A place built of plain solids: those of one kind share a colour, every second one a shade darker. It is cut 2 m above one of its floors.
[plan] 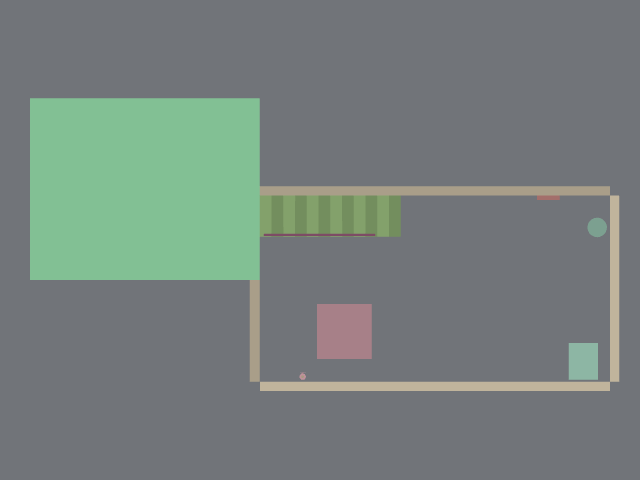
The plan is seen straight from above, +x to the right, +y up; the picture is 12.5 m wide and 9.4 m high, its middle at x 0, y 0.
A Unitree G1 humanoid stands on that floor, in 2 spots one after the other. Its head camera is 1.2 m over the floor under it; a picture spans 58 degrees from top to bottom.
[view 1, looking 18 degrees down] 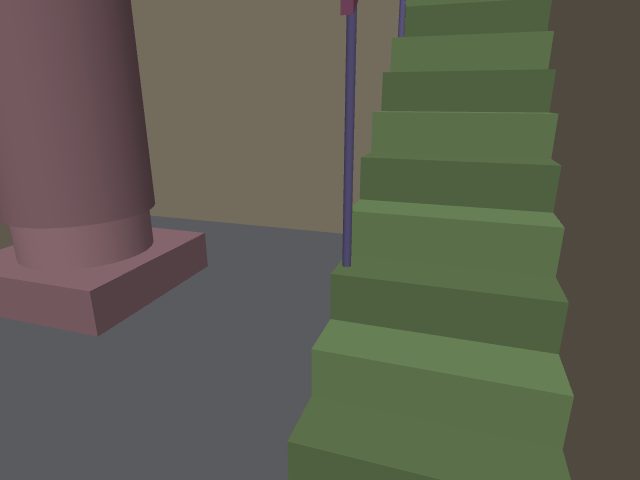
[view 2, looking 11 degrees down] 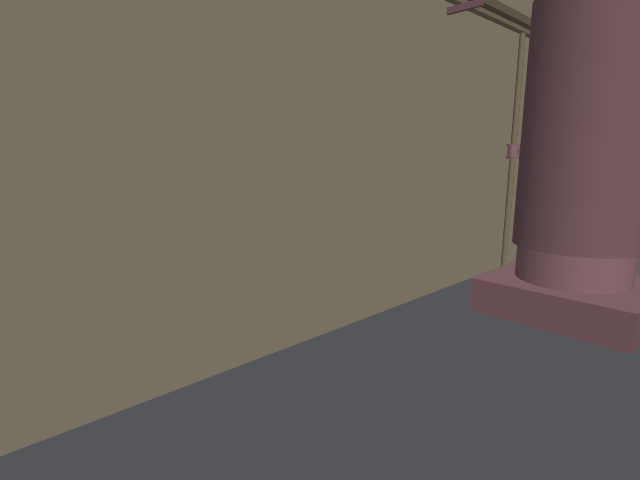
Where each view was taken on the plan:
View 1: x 2.58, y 0.50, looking -162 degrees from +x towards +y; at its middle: ground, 3.88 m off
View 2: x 4.11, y -0.75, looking -133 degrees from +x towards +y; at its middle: wall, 2.82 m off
